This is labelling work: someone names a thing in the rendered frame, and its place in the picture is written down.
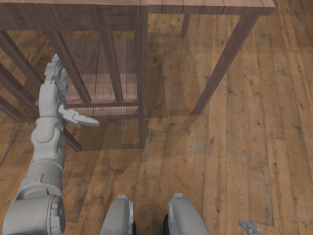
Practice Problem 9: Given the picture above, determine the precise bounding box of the left robot upper arm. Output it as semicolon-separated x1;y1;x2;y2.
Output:
4;194;67;235

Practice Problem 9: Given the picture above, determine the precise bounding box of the left robot hand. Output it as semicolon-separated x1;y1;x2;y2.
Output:
38;54;100;127

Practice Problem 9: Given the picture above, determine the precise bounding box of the left robot forearm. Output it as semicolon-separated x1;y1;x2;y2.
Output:
2;117;66;235

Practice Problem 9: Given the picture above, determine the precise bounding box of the right robot hand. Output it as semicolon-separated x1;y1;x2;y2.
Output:
238;218;264;235

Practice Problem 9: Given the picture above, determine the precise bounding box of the robot left thigh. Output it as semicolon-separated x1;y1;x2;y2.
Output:
99;198;134;235

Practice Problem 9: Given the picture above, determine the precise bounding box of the table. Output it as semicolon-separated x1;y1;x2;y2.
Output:
0;0;276;120

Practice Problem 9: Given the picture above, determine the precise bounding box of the robot right shin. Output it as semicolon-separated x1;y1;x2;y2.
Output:
168;193;183;235

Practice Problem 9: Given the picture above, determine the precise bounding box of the chair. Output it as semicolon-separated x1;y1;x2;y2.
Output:
0;0;149;152

